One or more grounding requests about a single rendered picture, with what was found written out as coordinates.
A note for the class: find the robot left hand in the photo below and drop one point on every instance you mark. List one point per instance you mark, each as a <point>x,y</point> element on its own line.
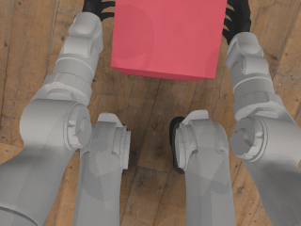
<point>97,6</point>

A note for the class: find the robot right upper arm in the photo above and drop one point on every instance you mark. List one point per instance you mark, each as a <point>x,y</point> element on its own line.
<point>270,149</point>

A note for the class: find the left robot forearm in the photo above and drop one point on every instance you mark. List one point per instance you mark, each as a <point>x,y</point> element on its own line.
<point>76,63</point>

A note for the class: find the robot left upper arm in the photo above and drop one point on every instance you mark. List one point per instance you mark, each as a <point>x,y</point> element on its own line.
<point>52,130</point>

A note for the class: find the right robot forearm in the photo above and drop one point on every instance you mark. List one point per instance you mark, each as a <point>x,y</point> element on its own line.
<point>251,81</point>

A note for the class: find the robot right hand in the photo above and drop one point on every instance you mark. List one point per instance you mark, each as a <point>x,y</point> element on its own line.
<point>239,19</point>

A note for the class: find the robot right thigh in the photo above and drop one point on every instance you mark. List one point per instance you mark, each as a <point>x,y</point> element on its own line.
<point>209,198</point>

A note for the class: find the carton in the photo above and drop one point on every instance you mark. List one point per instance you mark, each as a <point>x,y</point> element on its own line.
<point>168,39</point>

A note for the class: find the left robot shin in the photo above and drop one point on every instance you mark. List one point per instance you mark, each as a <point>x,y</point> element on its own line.
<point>102,117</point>

